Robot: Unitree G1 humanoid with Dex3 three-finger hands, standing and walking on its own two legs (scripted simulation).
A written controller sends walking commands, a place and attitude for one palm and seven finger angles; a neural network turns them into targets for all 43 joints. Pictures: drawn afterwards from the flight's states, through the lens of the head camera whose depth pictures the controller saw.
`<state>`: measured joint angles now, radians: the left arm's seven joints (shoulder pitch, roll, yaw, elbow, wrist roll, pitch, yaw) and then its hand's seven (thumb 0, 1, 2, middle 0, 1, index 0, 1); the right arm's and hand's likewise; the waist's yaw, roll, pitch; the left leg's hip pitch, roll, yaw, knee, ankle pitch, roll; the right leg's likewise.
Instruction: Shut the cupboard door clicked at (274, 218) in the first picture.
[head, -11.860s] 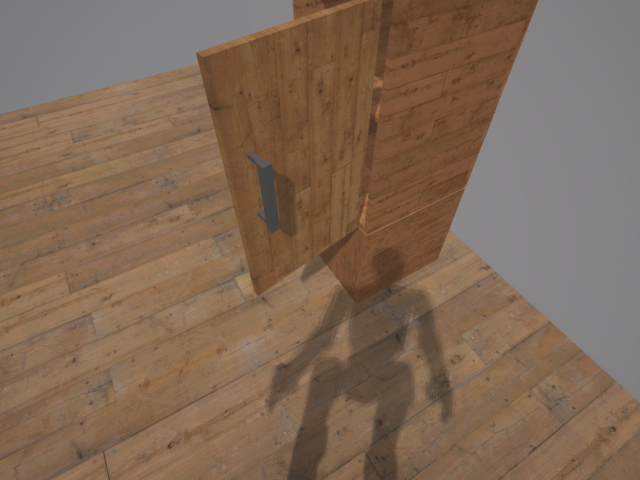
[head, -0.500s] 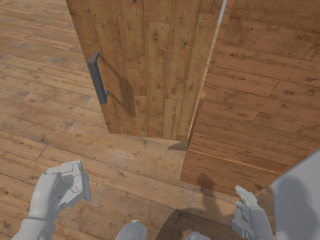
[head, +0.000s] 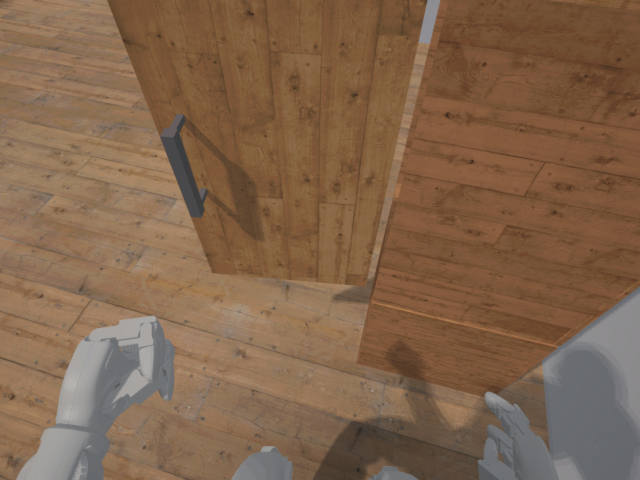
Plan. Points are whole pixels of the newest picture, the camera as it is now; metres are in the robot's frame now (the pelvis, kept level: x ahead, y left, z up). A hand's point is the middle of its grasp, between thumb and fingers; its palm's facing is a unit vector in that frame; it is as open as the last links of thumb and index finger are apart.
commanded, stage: raise the hand and make a fist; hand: left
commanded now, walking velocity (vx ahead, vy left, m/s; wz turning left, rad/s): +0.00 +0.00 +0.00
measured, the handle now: (188, 169) +0.53 +0.23 +0.07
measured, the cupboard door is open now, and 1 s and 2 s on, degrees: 100 100 100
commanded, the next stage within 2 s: bring the fist close to the handle in 0.10 s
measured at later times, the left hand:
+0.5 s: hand (175, 329) +0.27 +0.18 +0.07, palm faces -0.05 -1.00 -0.04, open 3.1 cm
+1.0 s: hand (187, 252) +0.37 +0.19 +0.07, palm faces -0.02 -1.00 -0.03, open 3.1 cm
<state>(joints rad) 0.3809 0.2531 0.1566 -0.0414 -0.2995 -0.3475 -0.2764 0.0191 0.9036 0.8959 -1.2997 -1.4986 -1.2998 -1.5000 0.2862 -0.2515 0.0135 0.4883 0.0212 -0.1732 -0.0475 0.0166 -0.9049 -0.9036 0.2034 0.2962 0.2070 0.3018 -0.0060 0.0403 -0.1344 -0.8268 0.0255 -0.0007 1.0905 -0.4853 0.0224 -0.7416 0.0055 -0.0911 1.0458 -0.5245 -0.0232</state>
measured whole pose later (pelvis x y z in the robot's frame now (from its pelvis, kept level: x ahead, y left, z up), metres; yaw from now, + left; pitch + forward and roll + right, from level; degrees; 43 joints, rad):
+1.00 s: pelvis -0.01 -0.01 +0.00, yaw -1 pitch +14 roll -1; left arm -0.35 0.34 0.27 0.65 -0.25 -0.37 -0.31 0.02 0.90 0.90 -1.30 -1.50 -1.30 -1.50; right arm 0.28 -0.26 0.02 0.61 0.03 -0.10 -0.06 0.01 -0.91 -0.90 0.20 0.30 0.21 0.30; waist -0.04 0.03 -0.11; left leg -0.86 0.03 0.01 1.05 -0.45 0.01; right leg -0.79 0.01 -0.08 1.03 -0.49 -0.03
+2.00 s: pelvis -0.01 +0.00 +0.00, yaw -1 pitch +18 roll -3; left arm -0.74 0.44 0.32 1.05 -0.18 -0.42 -0.37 0.02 0.90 0.90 -1.30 -1.50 -1.30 -1.50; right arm 0.29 -0.27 0.03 0.63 0.02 -0.02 -0.04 0.01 -0.91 -0.90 0.20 0.30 0.21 0.30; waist -0.10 0.03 -0.12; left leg -0.97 0.04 0.01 1.09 -0.45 0.03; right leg -0.89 0.02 -0.08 1.05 -0.48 -0.02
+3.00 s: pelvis -0.02 +0.02 -0.04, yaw -4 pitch +28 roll -6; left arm -1.30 0.68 0.29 1.34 -0.05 -0.24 -0.48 0.02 0.90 0.90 -1.30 -1.50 -1.30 -1.50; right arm 0.38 -0.27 0.07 0.66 -0.01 -0.07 -0.03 0.01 -0.91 -0.90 0.21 0.30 0.21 0.30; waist -0.27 0.06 -0.11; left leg -1.28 0.06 -0.02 1.26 -0.48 0.05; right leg -1.17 0.04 -0.10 1.17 -0.49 0.00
